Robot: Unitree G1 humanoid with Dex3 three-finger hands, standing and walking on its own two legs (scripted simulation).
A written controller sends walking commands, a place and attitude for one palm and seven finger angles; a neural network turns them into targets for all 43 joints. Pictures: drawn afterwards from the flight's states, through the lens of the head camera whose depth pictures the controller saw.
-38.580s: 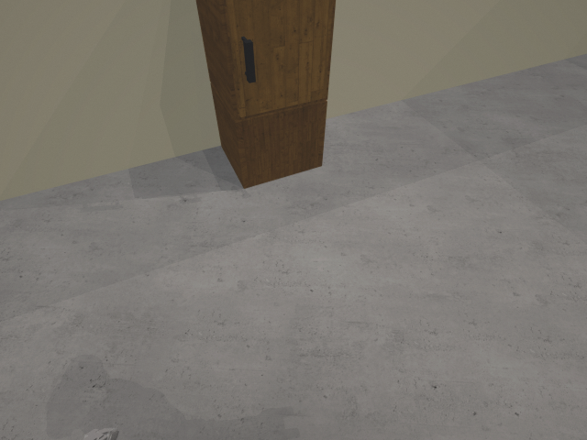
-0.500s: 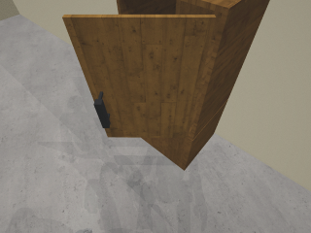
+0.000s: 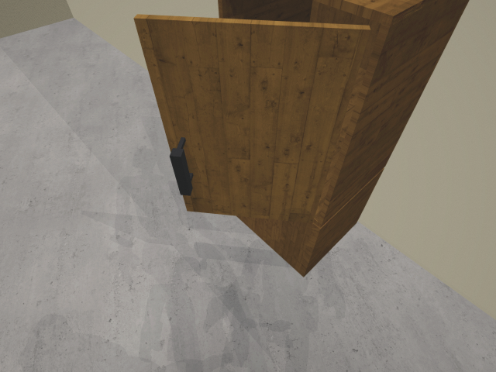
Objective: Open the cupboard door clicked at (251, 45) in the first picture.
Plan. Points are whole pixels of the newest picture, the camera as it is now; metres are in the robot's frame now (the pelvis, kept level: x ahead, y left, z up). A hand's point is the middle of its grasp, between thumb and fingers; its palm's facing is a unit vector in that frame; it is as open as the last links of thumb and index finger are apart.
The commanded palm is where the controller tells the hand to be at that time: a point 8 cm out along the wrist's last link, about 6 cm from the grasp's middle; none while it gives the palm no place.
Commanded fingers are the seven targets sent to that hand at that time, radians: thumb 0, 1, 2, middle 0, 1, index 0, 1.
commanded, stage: come to a stop and stand still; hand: left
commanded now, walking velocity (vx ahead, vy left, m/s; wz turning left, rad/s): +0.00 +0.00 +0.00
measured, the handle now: (184, 166) +0.59 +0.21 -0.09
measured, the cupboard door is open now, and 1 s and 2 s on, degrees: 40 40 40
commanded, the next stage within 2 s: look again from close up in 0.64 s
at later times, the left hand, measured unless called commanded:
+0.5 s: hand out of the picture +0.01 +0.27 -0.15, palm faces +0.00 -0.95 -0.31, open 7.4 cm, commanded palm none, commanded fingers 0.00 0.90 0.90 -0.20 -0.30 -0.20 -0.30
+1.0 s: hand out of the picture +0.01 +0.25 -0.15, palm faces -0.05 -0.97 -0.25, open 7.4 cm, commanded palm none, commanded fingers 0.00 0.90 0.90 -0.20 -0.30 -0.20 -0.30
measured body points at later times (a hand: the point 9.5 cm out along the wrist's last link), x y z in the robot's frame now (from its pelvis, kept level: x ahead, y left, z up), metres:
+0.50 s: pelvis -0.05 +0.04 +0.01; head -0.07 +0.04 +0.46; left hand +0.01 +0.32 -0.12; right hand +0.00 -0.25 -0.12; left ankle -0.02 +0.12 -0.73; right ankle +0.00 -0.10 -0.73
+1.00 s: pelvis -0.03 +0.04 +0.02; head -0.04 +0.05 +0.47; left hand +0.01 +0.30 -0.14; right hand +0.01 -0.23 -0.12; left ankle -0.02 +0.12 -0.73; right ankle +0.00 -0.10 -0.73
